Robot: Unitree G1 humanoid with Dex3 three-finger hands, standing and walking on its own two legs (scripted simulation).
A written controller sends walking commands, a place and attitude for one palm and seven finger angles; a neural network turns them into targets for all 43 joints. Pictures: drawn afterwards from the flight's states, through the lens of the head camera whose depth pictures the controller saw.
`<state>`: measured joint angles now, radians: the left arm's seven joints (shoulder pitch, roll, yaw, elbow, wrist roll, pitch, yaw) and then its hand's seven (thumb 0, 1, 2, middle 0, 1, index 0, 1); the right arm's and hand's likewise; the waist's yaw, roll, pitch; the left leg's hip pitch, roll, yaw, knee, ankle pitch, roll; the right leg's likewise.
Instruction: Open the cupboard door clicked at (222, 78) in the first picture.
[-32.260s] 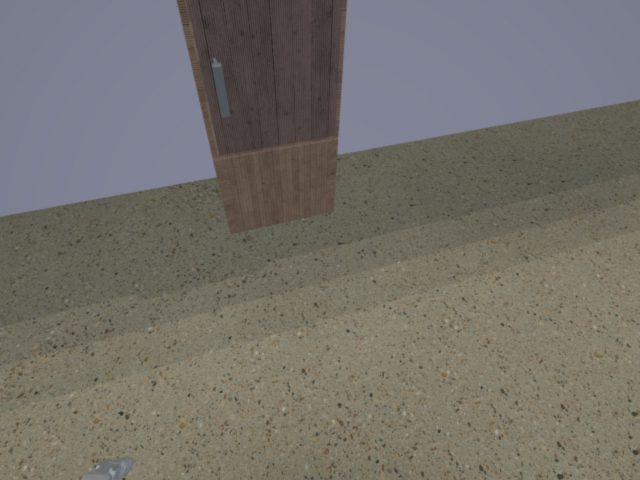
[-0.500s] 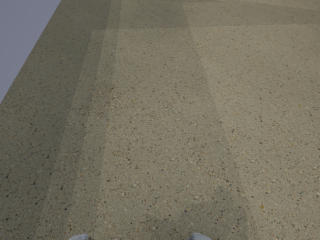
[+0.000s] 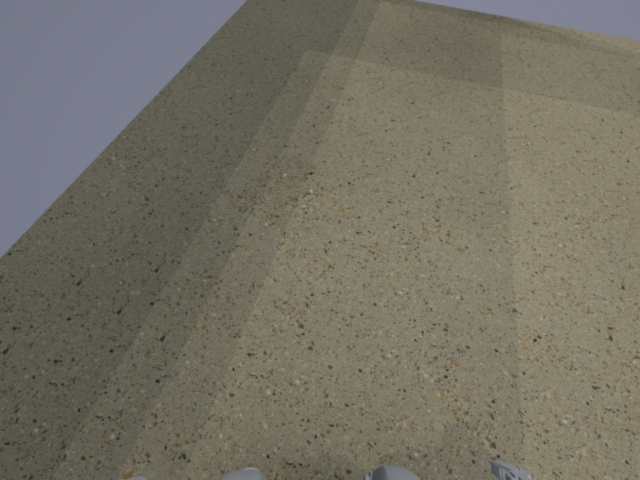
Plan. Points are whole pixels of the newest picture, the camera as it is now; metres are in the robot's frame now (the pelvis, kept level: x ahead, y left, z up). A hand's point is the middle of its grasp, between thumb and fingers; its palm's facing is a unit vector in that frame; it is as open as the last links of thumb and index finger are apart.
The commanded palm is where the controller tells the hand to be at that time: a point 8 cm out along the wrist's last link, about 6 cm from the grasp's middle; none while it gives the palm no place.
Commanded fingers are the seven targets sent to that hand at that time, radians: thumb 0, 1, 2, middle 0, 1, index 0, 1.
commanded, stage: turn to face it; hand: left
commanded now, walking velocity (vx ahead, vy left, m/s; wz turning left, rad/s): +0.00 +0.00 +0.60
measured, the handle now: out of the picture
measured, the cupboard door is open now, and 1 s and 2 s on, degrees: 38 38 38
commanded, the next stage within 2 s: none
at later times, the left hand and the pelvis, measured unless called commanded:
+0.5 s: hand out of the picture +0.00 +0.13 -0.15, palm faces +0.33 -0.92 -0.22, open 7.3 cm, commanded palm none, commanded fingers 0.00 0.90 0.90 -0.20 -0.30 -0.20 -0.30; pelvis +0.02 -0.06 +0.01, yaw +19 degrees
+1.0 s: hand out of the picture +0.04 +0.16 -0.14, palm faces +0.53 -0.79 -0.32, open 7.3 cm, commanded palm none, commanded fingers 0.00 0.90 0.90 -0.20 -0.30 -0.20 -0.30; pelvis +0.05 -0.09 +0.00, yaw +35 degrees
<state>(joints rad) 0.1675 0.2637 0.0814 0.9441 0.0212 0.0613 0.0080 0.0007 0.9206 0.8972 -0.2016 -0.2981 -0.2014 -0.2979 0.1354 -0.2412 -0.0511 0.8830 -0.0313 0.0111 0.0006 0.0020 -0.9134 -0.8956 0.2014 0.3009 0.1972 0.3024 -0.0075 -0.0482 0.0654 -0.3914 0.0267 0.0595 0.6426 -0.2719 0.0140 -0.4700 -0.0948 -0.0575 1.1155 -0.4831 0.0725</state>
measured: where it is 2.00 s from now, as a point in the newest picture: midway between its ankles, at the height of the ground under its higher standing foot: outside the picture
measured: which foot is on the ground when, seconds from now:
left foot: down 0.00-0.18, up 0.20-0.56, down 0.58-0.96, up 0.98-1.00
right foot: up 0.00-0.16, down 0.18-0.58, up 0.60-0.94, down 0.96-1.00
